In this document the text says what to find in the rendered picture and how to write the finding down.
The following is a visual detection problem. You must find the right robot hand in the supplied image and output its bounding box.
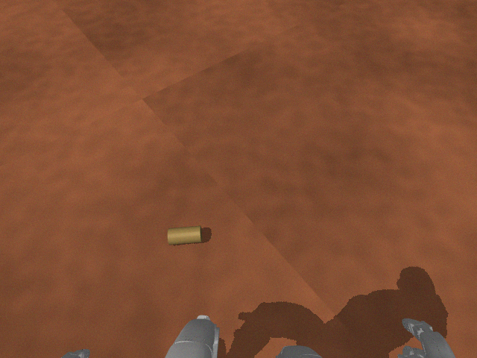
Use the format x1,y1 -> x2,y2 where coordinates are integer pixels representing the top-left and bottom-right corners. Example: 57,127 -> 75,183
397,318 -> 455,358

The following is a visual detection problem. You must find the can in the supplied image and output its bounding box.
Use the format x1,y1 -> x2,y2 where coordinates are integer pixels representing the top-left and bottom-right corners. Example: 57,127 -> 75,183
168,226 -> 202,245

